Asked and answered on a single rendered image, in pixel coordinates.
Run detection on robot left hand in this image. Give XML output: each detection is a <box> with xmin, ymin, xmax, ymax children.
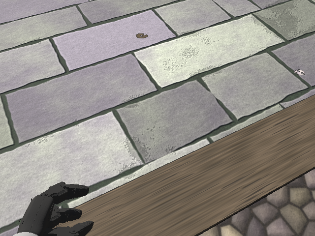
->
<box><xmin>17</xmin><ymin>182</ymin><xmax>94</xmax><ymax>236</ymax></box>

